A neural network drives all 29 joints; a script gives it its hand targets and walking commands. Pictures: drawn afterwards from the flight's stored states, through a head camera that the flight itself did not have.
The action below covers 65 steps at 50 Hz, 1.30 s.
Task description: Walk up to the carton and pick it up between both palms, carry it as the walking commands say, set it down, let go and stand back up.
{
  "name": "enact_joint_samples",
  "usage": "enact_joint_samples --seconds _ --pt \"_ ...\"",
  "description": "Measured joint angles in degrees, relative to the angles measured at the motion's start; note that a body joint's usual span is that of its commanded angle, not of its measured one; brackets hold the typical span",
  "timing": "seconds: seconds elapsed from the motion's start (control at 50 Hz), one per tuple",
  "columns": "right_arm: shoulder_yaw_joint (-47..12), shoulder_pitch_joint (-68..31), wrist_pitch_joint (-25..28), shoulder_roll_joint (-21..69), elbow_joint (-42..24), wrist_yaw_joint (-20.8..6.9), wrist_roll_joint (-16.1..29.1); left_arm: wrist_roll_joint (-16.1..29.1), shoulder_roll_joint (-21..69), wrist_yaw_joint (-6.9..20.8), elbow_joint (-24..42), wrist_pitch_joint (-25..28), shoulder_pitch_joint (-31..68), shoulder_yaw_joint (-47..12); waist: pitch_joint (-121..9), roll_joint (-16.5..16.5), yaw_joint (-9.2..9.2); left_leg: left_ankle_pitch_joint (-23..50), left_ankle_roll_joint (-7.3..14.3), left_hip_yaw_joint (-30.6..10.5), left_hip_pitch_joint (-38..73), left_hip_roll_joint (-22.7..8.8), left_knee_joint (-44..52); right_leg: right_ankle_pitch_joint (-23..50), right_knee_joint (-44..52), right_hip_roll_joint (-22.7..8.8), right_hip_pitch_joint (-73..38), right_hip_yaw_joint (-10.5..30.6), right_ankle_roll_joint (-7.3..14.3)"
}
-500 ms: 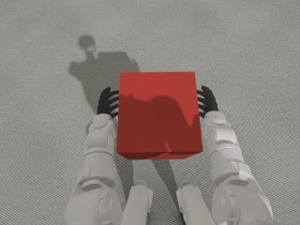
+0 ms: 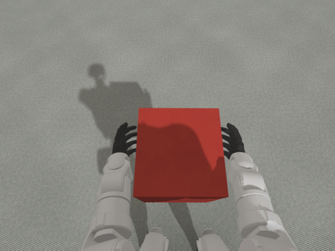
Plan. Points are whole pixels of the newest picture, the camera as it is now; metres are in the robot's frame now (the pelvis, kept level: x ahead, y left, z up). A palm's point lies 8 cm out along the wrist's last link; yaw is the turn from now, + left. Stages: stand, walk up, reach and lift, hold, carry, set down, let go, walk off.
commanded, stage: reach and lift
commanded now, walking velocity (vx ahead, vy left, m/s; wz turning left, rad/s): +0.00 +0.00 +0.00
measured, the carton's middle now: (177, 161) +0.37 +0.02 -0.11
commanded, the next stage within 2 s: none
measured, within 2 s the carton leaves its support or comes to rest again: neither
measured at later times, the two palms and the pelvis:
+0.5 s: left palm (118, 147) +0.35 +0.15 +0.04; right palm (250, 149) +0.35 -0.14 +0.02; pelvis +0.01 +0.00 +0.05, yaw -1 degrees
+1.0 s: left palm (106, 140) +0.34 +0.15 +0.10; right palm (261, 142) +0.34 -0.14 +0.09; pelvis +0.02 +0.00 +0.08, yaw +0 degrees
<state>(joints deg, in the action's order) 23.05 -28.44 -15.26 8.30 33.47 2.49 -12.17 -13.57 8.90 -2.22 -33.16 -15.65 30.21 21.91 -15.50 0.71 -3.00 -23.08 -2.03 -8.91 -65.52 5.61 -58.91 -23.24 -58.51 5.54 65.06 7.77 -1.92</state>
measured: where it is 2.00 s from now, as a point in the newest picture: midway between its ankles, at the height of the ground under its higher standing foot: outside the picture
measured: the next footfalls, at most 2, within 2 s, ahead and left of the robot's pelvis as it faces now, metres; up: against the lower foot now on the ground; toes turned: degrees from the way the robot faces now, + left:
none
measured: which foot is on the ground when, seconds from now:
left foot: down 0.00-1.00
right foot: down 0.00-1.00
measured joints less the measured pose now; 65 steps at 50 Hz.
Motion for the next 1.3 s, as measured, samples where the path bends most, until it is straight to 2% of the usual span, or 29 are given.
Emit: enact_joint_samples --seconds 0.16,0.3,0.4,0.52,0.64,0.74,0.98,1.06,1.18,1.3 --pt "-0.7 -1.2 0.0 -0.7 -1.2 -1.2 -0.9 -0.3 1.0 -0.3 1.9 1.7 -0.7 0.4 3.0 -0.5 0.11 3.0 0.5 0.7 6.2 -0.2 6.3 2.9 5.9 -0.6 -5.9 1.2 -0.4" --pt "1.1 -1.3 -2.0 -0.3 -0.7 -2.3 -2.9 -1.8 1.9 -0.4 2.6 -1.8 -0.4 1.3 6.0 -0.6 0.39 5.0 0.6 0.7 12.9 -0.7 11.5 4.9 10.9 -0.9 -12.4 1.6 -0.1" --pt "0.2 1.2 -2.7 0.3 -3.7 -2.4 -2.3 -2.1 2.6 0.1 4.8 -2.3 -2.1 0.6 6.5 -0.6 0.46 6.1 0.4 0.3 16.5 -1.2 14.9 6.1 14.4 -0.8 -16.1 1.4 0.2" --pt "-0.7 5.8 -4.5 1.7 -6.6 -1.8 -2.1 -2.8 3.2 1.3 5.9 -3.8 -5.3 0.1 5.4 -0.8 -0.30 6.9 0.5 0.1 21.9 -2.0 19.0 7.3 19.0 -0.8 -21.7 1.4 0.5" --pt "-1.5 6.3 -6.9 2.6 -7.2 -1.1 -3.0 -3.7 2.3 2.2 6.0 -5.3 -6.5 -0.2 7.1 -1.0 -0.32 7.3 0.8 0.2 28.2 -2.1 21.7 7.6 21.7 -1.2 -28.0 1.5 0.7" --pt "-2.9 7.4 -7.4 2.1 -6.3 -1.2 -3.8 -3.6 2.0 1.7 7.0 -7.3 -8.0 -1.6 7.6 -0.8 -0.61 8.5 1.0 0.2 33.4 -2.1 25.3 8.8 25.5 -1.8 -33.2 1.6 0.6" --pt "-2.6 8.1 -12.6 1.9 -6.7 -1.9 -4.7 -2.6 1.7 0.3 7.0 -12.4 -8.9 -3.6 9.7 -0.2 1.16 9.4 1.6 0.3 45.1 -1.9 30.3 9.2 29.9 -2.8 -44.8 1.5 0.7" --pt "-4.4 10.0 -15.1 1.3 -9.3 -1.8 -3.9 -2.0 1.4 -0.2 8.4 -15.0 -9.8 -5.9 9.6 -0.4 1.34 9.8 1.6 0.2 49.1 -2.2 32.5 9.6 32.0 -3.0 -48.8 1.4 0.9" --pt "-5.9 11.4 -19.0 0.9 -10.9 -1.8 -4.2 -2.2 1.2 -0.1 8.9 -18.4 -10.4 -7.1 10.1 -0.6 1.25 10.5 1.4 0.4 54.5 -2.6 35.5 10.0 34.0 -3.0 -53.7 1.5 1.3" --pt "-7.1 11.1 -22.4 1.0 -14.2 -1.6 -3.9 -2.5 1.2 0.6 12.0 -21.4 -10.3 -7.2 11.2 -1.4 0.52 10.6 1.1 0.3 57.7 -3.3 36.6 10.4 35.2 -2.5 -56.8 1.3 1.7"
